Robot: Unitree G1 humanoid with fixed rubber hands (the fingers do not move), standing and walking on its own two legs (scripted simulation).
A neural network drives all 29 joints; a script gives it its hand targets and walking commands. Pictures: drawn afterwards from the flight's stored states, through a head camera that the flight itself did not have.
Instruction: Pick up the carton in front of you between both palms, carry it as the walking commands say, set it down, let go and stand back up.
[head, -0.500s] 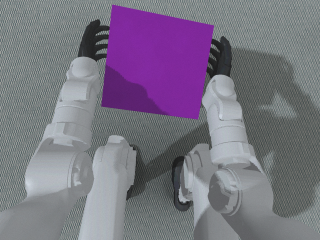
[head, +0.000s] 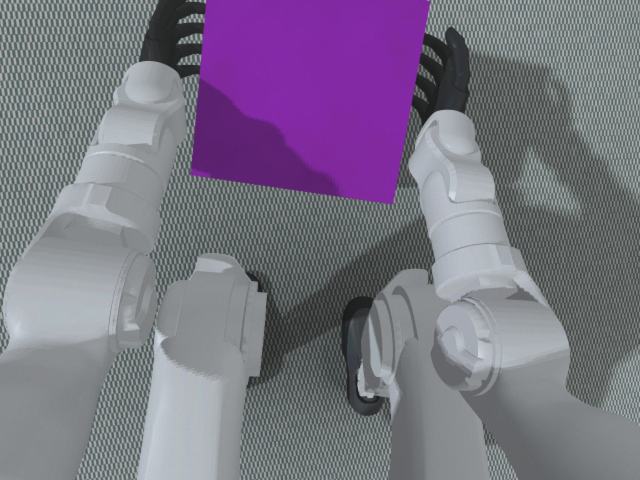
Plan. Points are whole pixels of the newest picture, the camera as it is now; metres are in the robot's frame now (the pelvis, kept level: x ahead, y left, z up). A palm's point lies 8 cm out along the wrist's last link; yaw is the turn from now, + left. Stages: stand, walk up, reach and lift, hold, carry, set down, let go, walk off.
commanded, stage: set down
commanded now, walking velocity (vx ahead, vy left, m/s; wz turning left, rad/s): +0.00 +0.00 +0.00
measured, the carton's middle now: (301, 107) +0.51 +0.06 -0.24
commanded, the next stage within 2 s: none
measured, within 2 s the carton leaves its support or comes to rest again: rests again in 0.32 s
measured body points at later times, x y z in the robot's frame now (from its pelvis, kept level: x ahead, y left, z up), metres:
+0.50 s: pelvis +0.00 +0.00 -0.01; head +0.34 +0.05 +0.28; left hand +0.53 +0.21 -0.17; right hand +0.54 -0.09 -0.16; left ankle +0.12 +0.11 -0.34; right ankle +0.11 -0.12 -0.34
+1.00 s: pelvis +0.00 +0.00 -0.01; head +0.36 +0.05 +0.25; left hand +0.49 +0.25 -0.22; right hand +0.51 -0.14 -0.20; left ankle +0.12 +0.11 -0.34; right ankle +0.11 -0.12 -0.34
